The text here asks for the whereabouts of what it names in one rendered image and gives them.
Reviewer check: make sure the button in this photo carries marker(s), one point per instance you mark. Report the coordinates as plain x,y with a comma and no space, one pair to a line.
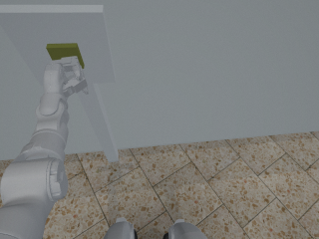
64,50

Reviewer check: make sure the panel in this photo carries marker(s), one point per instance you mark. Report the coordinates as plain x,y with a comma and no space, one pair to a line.
31,27

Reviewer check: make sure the left robot hand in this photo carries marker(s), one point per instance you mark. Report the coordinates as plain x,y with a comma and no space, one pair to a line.
56,81

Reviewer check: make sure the robot right thigh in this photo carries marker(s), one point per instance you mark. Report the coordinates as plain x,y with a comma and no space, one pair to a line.
184,230

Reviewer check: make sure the robot thigh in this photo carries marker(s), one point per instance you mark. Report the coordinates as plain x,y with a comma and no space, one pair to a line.
184,230
121,230

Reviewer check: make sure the robot left upper arm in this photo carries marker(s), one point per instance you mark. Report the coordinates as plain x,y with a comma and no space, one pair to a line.
30,189

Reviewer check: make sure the left robot forearm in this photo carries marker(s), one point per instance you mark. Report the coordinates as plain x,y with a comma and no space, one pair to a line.
50,135

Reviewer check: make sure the robot left thigh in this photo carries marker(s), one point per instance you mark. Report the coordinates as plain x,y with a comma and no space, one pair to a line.
121,230

